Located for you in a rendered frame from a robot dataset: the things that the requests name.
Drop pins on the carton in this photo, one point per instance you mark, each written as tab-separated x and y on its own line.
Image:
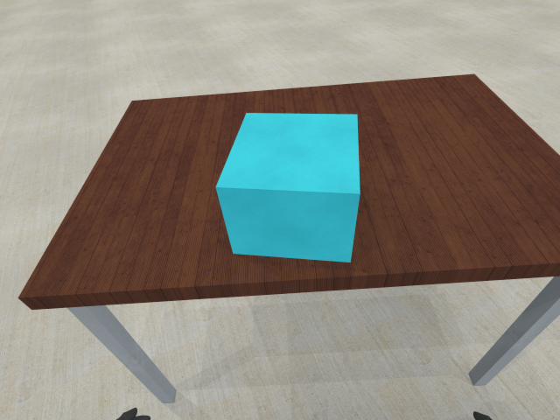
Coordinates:
291	186

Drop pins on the table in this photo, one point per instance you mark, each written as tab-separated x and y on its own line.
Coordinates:
454	187

